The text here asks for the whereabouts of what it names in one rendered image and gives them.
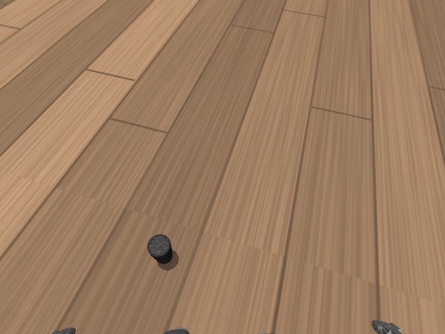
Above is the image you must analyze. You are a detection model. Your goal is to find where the right robot hand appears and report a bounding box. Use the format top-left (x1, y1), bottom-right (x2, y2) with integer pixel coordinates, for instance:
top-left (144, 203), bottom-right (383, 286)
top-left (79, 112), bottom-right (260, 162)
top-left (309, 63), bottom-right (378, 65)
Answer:
top-left (371, 320), bottom-right (402, 334)

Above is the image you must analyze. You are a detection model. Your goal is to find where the cup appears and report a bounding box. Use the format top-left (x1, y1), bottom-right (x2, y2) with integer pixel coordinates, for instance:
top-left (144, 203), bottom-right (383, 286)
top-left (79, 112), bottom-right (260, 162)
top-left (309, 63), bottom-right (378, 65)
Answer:
top-left (147, 234), bottom-right (172, 264)

